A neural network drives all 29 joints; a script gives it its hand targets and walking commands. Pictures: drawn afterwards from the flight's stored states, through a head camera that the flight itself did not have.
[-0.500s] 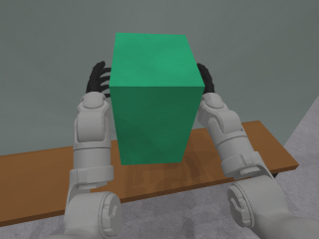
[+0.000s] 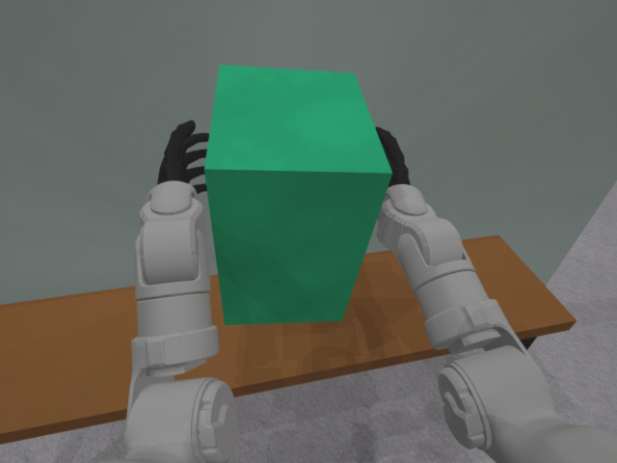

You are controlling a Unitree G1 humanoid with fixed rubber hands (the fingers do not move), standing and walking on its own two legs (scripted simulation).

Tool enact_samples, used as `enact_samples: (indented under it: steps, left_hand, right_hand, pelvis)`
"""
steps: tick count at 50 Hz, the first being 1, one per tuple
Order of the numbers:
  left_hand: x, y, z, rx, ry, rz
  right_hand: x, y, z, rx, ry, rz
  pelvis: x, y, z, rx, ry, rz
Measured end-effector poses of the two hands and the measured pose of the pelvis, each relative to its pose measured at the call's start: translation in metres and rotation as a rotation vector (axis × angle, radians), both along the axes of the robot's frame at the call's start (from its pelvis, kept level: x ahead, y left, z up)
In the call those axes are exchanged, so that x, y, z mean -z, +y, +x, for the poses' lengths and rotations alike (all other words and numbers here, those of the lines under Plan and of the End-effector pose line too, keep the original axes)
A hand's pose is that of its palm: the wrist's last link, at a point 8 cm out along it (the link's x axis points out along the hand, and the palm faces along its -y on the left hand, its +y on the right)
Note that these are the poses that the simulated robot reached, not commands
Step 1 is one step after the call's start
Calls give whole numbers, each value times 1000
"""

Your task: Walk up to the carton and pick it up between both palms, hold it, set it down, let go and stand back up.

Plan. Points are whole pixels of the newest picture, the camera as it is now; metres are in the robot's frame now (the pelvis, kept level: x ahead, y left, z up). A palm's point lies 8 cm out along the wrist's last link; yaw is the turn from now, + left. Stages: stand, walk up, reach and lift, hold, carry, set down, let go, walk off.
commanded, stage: hold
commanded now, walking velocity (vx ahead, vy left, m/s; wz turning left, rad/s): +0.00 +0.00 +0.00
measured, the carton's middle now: (286, 204) +0.39 +0.01 +0.18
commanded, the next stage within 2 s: none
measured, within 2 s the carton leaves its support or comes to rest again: neither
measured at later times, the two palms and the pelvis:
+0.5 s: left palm (181, 200) +0.35 +0.14 +0.22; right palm (394, 198) +0.36 -0.12 +0.20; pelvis -0.01 +0.00 +0.00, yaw +0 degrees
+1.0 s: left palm (176, 196) +0.35 +0.14 +0.23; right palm (389, 191) +0.37 -0.12 +0.21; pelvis -0.01 +0.00 +0.00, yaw +0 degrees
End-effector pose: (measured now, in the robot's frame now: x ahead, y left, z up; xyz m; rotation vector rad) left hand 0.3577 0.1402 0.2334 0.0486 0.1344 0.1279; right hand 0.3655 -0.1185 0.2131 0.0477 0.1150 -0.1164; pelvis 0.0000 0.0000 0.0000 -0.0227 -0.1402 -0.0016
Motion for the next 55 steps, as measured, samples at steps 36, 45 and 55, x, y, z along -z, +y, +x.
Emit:
enact_samples:
  steps: [36,45,55]
  left_hand:
    - [1,-4,-6,2,-13,8]
    - [8,2,-2,-6,18,5]
    - [7,2,-7,-9,-13,23]
  right_hand:
    - [-6,-5,-6,3,-25,-11]
    - [3,1,0,-3,6,-14]
    - [1,1,-3,-7,-28,-2]
  pelvis:
    - [0,-4,-8,6,2,0]
    - [-1,-3,-7,3,9,2]
    - [-1,-2,-5,-6,5,-5]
